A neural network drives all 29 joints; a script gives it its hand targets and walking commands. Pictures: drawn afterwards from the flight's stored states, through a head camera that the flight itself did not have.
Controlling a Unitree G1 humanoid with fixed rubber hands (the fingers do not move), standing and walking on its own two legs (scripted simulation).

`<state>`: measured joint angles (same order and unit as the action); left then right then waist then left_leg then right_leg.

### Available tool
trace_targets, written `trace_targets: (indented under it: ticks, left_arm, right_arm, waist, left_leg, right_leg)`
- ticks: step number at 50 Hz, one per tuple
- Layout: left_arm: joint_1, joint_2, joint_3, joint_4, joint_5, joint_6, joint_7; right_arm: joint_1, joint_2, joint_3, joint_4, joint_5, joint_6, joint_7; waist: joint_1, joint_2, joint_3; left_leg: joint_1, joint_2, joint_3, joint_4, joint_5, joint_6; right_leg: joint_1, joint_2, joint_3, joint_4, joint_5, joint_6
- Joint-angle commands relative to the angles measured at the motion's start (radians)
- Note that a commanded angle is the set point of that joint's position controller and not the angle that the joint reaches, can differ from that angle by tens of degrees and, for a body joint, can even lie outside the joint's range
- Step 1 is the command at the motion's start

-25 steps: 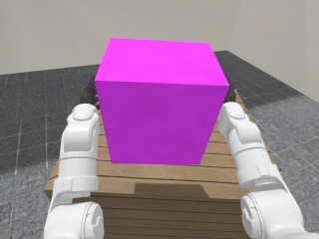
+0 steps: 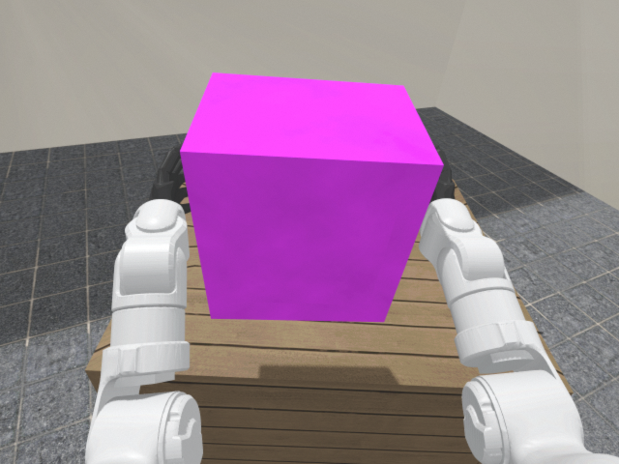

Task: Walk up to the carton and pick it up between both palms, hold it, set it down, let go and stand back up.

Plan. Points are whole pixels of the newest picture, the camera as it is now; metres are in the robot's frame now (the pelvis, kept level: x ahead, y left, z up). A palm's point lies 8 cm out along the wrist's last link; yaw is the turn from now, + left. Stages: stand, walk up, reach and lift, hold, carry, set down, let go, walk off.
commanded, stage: hold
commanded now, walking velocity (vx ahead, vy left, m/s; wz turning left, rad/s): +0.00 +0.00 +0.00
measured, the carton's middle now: (304, 205) +0.38 +0.00 +0.19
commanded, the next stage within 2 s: none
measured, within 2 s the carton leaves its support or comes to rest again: neither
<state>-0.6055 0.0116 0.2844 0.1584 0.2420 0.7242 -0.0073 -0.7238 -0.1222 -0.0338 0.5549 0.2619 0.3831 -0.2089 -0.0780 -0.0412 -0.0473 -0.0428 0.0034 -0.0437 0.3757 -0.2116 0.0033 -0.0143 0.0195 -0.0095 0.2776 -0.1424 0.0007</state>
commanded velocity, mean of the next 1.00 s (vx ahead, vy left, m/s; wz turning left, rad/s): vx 0.00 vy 0.00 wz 0.00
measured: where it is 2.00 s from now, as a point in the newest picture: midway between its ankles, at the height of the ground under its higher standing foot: outside the picture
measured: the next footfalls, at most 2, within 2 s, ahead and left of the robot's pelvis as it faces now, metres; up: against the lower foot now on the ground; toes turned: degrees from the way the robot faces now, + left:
none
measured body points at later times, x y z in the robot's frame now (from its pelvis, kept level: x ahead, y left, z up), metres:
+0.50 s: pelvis +0.00 +0.00 +0.00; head -0.07 +0.02 +0.45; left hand +0.38 +0.16 +0.21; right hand +0.38 -0.17 +0.22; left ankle +0.00 +0.11 -0.75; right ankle +0.01 -0.12 -0.75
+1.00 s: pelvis +0.00 +0.00 +0.00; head -0.06 +0.03 +0.44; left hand +0.37 +0.17 +0.20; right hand +0.38 -0.16 +0.22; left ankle +0.00 +0.11 -0.75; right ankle +0.01 -0.12 -0.75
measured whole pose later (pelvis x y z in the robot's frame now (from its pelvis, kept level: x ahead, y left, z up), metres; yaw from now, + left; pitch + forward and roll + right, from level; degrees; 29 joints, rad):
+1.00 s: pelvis +0.00 +0.00 +0.00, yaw +1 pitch -7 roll -1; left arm -0.58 0.01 0.28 0.13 0.24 0.72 -0.01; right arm -0.70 -0.12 -0.03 0.53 0.28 0.38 -0.22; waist -0.07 -0.05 -0.05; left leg -0.05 0.00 -0.06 0.38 -0.22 0.00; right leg -0.01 0.02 -0.02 0.28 -0.15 0.00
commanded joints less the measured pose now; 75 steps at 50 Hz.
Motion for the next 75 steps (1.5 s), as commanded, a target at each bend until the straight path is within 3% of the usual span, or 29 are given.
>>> trace_targets:
  ticks: [1, 2, 3, 6, 7, 9, 10, 12, 13, 15, 17, 18, 26, 33, 40, 42, 45, 46, 50, 53, 54, 55, 57, 59, 60, 63, 65, 71, 75]
  left_arm:
    - [-0.774, -0.625, -0.521, -0.093, -0.166, -0.086, -0.108]
    - [-0.776, -0.625, -0.524, -0.065, -0.161, -0.080, -0.110]
    - [-0.782, -0.618, -0.496, -0.057, -0.151, -0.083, -0.109]
    - [-0.812, -0.638, -0.489, -0.053, -0.161, -0.087, -0.110]
    - [-0.821, -0.654, -0.518, -0.070, -0.165, -0.095, -0.109]
    - [-0.827, -0.649, -0.521, -0.061, -0.173, -0.100, -0.103]
    - [-0.823, -0.628, -0.484, -0.007, -0.152, -0.093, -0.105]
    - [-0.850, -0.610, -0.452, 0.021, -0.142, -0.102, -0.115]
    - [-0.878, -0.629, -0.457, 0.015, -0.155, -0.112, -0.113]
    - [-0.886, -0.676, -0.543, -0.079, -0.200, -0.138, -0.096]
    - [-0.912, -0.660, -0.539, -0.015, -0.195, -0.131, -0.090]
    - [-0.915, -0.672, -0.557, -0.065, -0.212, -0.137, -0.086]
    - [-0.827, -0.635, -0.486, 0.016, -0.175, -0.115, -0.096]
    - [-0.801, -0.627, -0.545, -0.183, -0.191, -0.118, -0.085]
    - [-0.762, -0.605, -0.517, -0.102, -0.159, -0.068, -0.110]
    - [-0.753, -0.604, -0.528, -0.145, -0.166, -0.069, -0.117]
    - [-0.783, -0.649, -0.604, -0.225, -0.207, -0.087, -0.105]
    - [-0.793, -0.650, -0.602, -0.200, -0.201, -0.085, -0.100]
    - [-0.737, -0.617, -0.525, -0.073, -0.154, -0.071, -0.112]
    - [-0.815, -0.646, -0.563, -0.179, -0.190, -0.088, -0.106]
    - [-0.792, -0.643, -0.568, -0.124, -0.181, -0.088, -0.103]
    - [-0.781, -0.655, -0.571, -0.106, -0.175, -0.081, -0.107]
    - [-0.791, -0.648, -0.571, -0.139, -0.196, -0.088, -0.101]
    - [-0.789, -0.659, -0.603, -0.194, -0.204, -0.096, -0.089]
    - [-0.742, -0.637, -0.565, -0.143, -0.187, -0.083, -0.087]
    - [-0.734, -0.627, -0.500, -0.063, -0.157, -0.071, -0.096]
    - [-0.766, -0.643, -0.509, -0.049, -0.165, -0.074, -0.108]
    - [-0.805, -0.641, -0.506, -0.030, -0.186, -0.107, -0.091]
    - [-0.813, -0.654, -0.524, -0.035, -0.189, -0.105, -0.089]
  right_arm:
    - [-0.803, 0.682, 0.392, -0.274, 0.087, -0.040, 0.114]
    - [-0.794, 0.682, 0.375, -0.239, 0.075, -0.037, 0.115]
    - [-0.798, 0.677, 0.372, -0.234, 0.090, -0.037, 0.117]
    - [-0.824, 0.700, 0.365, -0.232, 0.076, -0.045, 0.123]
    - [-0.848, 0.721, 0.371, -0.255, 0.073, -0.054, 0.126]
    - [-0.830, 0.703, 0.366, -0.217, 0.086, -0.053, 0.126]
    - [-0.818, 0.676, 0.328, -0.174, 0.068, -0.047, 0.125]
    - [-0.852, 0.672, 0.306, -0.167, 0.047, -0.052, 0.128]
    - [-0.856, 0.682, 0.309, -0.144, 0.039, -0.055, 0.134]
    - [-0.865, 0.730, 0.330, -0.222, 0.046, -0.077, 0.132]
    - [-0.847, 0.702, 0.319, -0.155, 0.044, -0.063, 0.129]
    - [-0.822, 0.690, 0.319, -0.150, 0.064, -0.063, 0.134]
    - [-0.832, 0.688, 0.350, -0.176, 0.080, -0.045, 0.110]
    - [-0.804, 0.733, 0.455, -0.368, 0.154, -0.052, 0.092]
    - [-0.742, 0.669, 0.384, -0.239, 0.110, -0.004, 0.093]
    - [-0.750, 0.679, 0.409, -0.274, 0.106, -0.017, 0.099]
    - [-0.803, 0.706, 0.424, -0.397, 0.129, -0.041, 0.094]
    - [-0.779, 0.686, 0.414, -0.356, 0.131, -0.034, 0.094]
    - [-0.735, 0.662, 0.358, -0.251, 0.084, -0.020, 0.103]
    - [-0.781, 0.680, 0.376, -0.304, 0.094, -0.038, 0.116]
    - [-0.760, 0.669, 0.364, -0.273, 0.092, -0.033, 0.117]
    - [-0.775, 0.654, 0.362, -0.233, 0.082, -0.033, 0.117]
    - [-0.791, 0.674, 0.375, -0.291, 0.091, -0.050, 0.119]
    - [-0.767, 0.674, 0.406, -0.296, 0.112, -0.046, 0.114]
    - [-0.756, 0.655, 0.410, -0.312, 0.117, -0.041, 0.112]
    - [-0.775, 0.645, 0.385, -0.266, 0.094, -0.030, 0.113]
    - [-0.808, 0.676, 0.364, -0.264, 0.081, -0.042, 0.121]
    - [-0.879, 0.700, 0.391, -0.268, 0.094, -0.061, 0.120]
    - [-0.841, 0.695, 0.380, -0.245, 0.084, -0.056, 0.119]
  waist:
    - [0.011, 0.065, -0.333]
    - [-0.011, 0.065, -0.324]
    - [0.013, 0.078, -0.292]
    - [0.014, 0.029, -0.334]
    - [0.027, 0.053, -0.365]
    - [0.006, 0.101, -0.360]
    - [-0.017, 0.076, -0.277]
    - [0.003, 0.034, -0.238]
    - [0.018, 0.056, -0.282]
    - [-0.014, 0.086, -0.420]
    - [-0.038, 0.097, -0.382]
    - [-0.016, 0.117, -0.410]
    - [-0.003, 0.054, -0.309]
    - [0.012, 0.051, -0.477]
    - [-0.012, 0.053, -0.245]
    - [0.002, 0.033, -0.298]
    - [-0.012, 0.071, -0.449]
    - [-0.023, 0.103, -0.382]
    - [-0.024, 0.074, -0.255]
    - [-0.013, 0.102, -0.380]
    - [-0.030, 0.111, -0.349]
    - [-0.015, 0.128, -0.314]
    - [-0.024, 0.075, -0.382]
    - [-0.025, 0.103, -0.411]
    - [-0.009, 0.092, -0.377]
    - [0.018, 0.031, -0.272]
    - [0.007, 0.062, -0.292]
    - [0.025, 0.043, -0.366]
    - [0.011, 0.060, -0.374]
  left_leg:
    - [0.057, -0.039, 0.025, -0.053, 0.291, -0.039]
    - [0.075, -0.042, 0.029, -0.053, 0.274, -0.050]
    - [0.047, -0.043, 0.033, -0.063, 0.235, -0.046]
    - [0.040, -0.038, 0.027, -0.077, 0.202, -0.029]
    - [0.060, -0.045, 0.039, -0.051, 0.221, -0.029]
    - [0.072, -0.046, 0.027, -0.048, 0.230, -0.038]
    - [0.064, -0.042, 0.028, -0.056, 0.215, -0.037]
    - [-0.017, -0.041, 0.040, -0.102, 0.090, -0.021]
    - [-0.012, -0.044, 0.025, -0.099, 0.089, -0.023]
    - [0.064, -0.047, 0.024, -0.048, 0.229, -0.043]
    - [0.068, -0.048, 0.012, -0.049, 0.195, -0.047]
    - [0.069, -0.037, 0.017, -0.049, 0.221, -0.055]
    - [0.036, -0.058, 0.027, -0.067, 0.220, -0.035]
    - [0.112, -0.060, 0.016, 0.003, 0.427, -0.042]
    - [0.026, -0.052, 0.014, -0.067, 0.217, -0.038]
    - [0.046, -0.046, 0.023, -0.053, 0.257, -0.038]
    - [0.118, -0.053, 0.009, -0.005, 0.389, -0.052]
    - [0.102, -0.056, 0.009, 0.001, 0.376, -0.059]
    - [0.026, -0.053, 0.017, -0.070, 0.198, -0.041]
    - [0.064, -0.041, 0.009, -0.048, 0.279, -0.047]
    - [0.066, -0.040, 0.007, -0.043, 0.291, -0.064]
    - [0.048, -0.034, 0.008, -0.048, 0.288, -0.070]
    - [0.106, -0.037, 0.005, -0.034, 0.349, -0.057]
    - [0.143, -0.037, 0.005, -0.009, 0.443, -0.075]
    - [0.146, -0.025, -0.008, 0.002, 0.475, -0.072]
    - [0.053, -0.038, 0.009, -0.058, 0.276, -0.046]
    - [0.019, -0.034, 0.012, -0.074, 0.220, -0.040]
    - [0.047, -0.049, 0.027, -0.046, 0.241, -0.024]
    - [0.075, -0.037, 0.022, -0.047, 0.262, -0.036]
  right_leg:
    - [0.062, 0.049, -0.020, -0.019, 0.181, 0.021]
    - [0.051, 0.048, -0.035, -0.028, 0.159, 0.020]
    - [0.029, 0.045, -0.023, -0.032, 0.121, 0.028]
    - [0.044, 0.056, -0.030, -0.031, 0.092, 0.028]
    - [0.038, 0.055, -0.048, -0.026, 0.108, 0.028]
    - [0.016, 0.045, -0.029, -0.031, 0.117, 0.027]
    - [0.003, 0.035, -0.024, -0.043, 0.099, 0.019]
    - [0.000, 0.036, -0.016, -0.046, 0.005, 0.027]
    - [0.018, 0.038, -0.025, -0.041, 0.013, 0.023]
    - [0.019, 0.049, -0.043, -0.023, 0.100, 0.019]
    - [-0.016, 0.038, -0.027, -0.029, 0.084, 0.025]
    - [-0.003, 0.054, -0.040, -0.021, 0.098, 0.010]
    - [0.027, 0.041, -0.010, -0.043, 0.116, 0.032]
    - [0.108, 0.053, -0.025, 0.012, 0.376, 0.046]
    - [0.031, 0.042, -0.008, -0.042, 0.141, 0.030]
    - [0.072, 0.044, -0.023, -0.024, 0.187, 0.028]
    - [0.098, 0.052, -0.026, 0.003, 0.281, 0.031]
    - [0.053, 0.048, -0.028, -0.012, 0.250, 0.031]
    - [0.033, 0.039, -0.008, -0.038, 0.124, 0.020]
    - [0.060, 0.041, -0.014, -0.014, 0.176, 0.015]
    - [0.045, 0.042, -0.014, -0.016, 0.168, 0.016]
    - [0.040, 0.055, -0.022, -0.028, 0.132, 0.013]
    - [0.046, 0.053, -0.025, -0.015, 0.197, 0.012]
    - [0.052, 0.068, -0.039, -0.008, 0.249, 0.013]
    - [0.045, 0.060, -0.020, -0.011, 0.245, 0.021]
    - [0.026, 0.049, -0.024, -0.038, 0.137, 0.021]
    - [0.055, 0.052, -0.012, -0.040, 0.118, 0.016]
    - [0.040, 0.050, -0.018, -0.026, 0.143, 0.025]
    - [0.026, 0.053, -0.021, -0.031, 0.161, 0.020]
